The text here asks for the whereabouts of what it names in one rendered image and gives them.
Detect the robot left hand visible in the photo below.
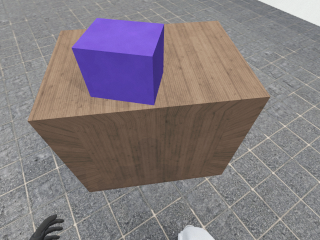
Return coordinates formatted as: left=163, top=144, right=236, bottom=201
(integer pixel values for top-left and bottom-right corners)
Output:
left=29, top=214, right=64, bottom=240

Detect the pedestal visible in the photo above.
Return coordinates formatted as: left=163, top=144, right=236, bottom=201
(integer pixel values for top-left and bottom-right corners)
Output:
left=27, top=20, right=271, bottom=192

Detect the carton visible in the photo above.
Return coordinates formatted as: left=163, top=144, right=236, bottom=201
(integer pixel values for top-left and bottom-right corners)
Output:
left=72, top=18, right=164, bottom=106

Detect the robot right thigh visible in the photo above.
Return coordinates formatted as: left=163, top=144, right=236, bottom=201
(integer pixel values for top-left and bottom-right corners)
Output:
left=178, top=227, right=215, bottom=240

